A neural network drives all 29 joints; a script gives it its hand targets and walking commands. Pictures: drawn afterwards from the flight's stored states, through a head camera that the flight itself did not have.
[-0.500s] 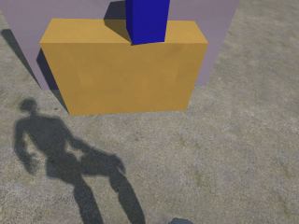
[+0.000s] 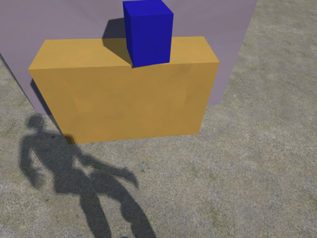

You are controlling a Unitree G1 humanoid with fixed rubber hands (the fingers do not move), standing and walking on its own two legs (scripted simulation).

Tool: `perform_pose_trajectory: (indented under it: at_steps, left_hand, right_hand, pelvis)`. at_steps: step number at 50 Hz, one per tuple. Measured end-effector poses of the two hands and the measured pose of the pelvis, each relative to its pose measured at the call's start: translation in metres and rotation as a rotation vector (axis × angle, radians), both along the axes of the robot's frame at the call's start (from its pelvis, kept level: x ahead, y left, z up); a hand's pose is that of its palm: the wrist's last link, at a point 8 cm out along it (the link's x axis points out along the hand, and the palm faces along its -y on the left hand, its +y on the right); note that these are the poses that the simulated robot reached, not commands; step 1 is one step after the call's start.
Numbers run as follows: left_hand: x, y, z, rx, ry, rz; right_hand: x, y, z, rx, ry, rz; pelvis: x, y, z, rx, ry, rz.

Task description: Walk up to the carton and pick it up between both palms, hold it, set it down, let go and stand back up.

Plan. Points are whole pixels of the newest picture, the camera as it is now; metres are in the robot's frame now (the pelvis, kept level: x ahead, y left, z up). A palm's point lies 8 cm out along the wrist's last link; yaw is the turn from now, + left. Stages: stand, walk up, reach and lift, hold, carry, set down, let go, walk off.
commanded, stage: walk up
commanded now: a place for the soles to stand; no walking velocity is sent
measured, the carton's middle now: (147, 33) +1.08 +0.04 +0.03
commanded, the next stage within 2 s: none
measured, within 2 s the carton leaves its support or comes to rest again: neither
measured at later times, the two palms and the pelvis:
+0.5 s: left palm (60, 231) +0.19 +0.27 -0.11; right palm (293, 234) +0.17 -0.36 -0.11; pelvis +0.12 -0.04 +0.00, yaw +1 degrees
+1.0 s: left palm (58, 226) +0.21 +0.29 -0.13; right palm (270, 209) +0.23 -0.32 -0.11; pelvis +0.15 -0.02 -0.01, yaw +1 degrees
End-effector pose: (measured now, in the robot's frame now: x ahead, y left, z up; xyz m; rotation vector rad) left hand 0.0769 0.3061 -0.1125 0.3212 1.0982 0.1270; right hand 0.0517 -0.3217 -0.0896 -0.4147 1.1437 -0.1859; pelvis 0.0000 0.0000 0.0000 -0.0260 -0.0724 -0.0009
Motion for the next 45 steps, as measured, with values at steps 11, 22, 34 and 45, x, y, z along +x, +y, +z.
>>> perform_pose_trajectory:
  at_steps: [11,22,34,45]
  left_hand:
    - [0.045,0.004,-0.011,-0.012,0.048,0.025]
    - [0.098,-0.035,-0.004,0.03,0.033,0.029]
    - [0.141,-0.029,-0.001,0.049,0.034,0.025]
    - [0.141,-0.02,-0.02,0.023,0.078,0.052]
  right_hand:
    - [0.033,0.01,-0.005,-0.002,0.054,-0.003]
    - [0.096,-0.031,-0.024,0.02,0.044,-0.017]
    - [0.149,-0.027,-0.013,0.004,0.036,-0.021]
    - [0.168,-0.001,-0.02,0.016,0.022,-0.014]
  pelvis:
    - [0.053,0.005,-0.005,0.037,0.037,0.02]
    - [0.108,-0.039,-0.01,0.056,0.019,0.017]
    - [0.15,-0.035,-0.003,0.013,-0.011,0.006]
    - [0.153,-0.023,-0.011,0.022,-0.01,0.022]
